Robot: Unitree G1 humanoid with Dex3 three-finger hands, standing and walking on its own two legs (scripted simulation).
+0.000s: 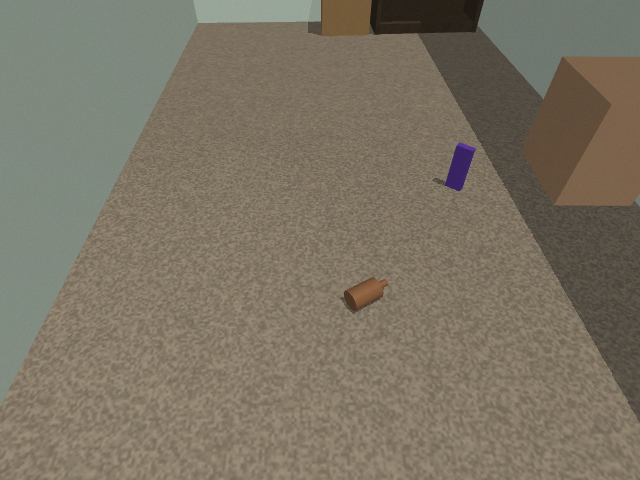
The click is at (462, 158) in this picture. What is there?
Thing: carton on end
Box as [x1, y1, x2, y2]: [445, 142, 475, 190]
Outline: 459,142 456,145 445,185 457,190 460,190 462,187 475,148
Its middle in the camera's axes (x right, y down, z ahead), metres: +0.68 -0.34 +1.89
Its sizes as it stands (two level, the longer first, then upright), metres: 0.080 0.032 0.235
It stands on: the floor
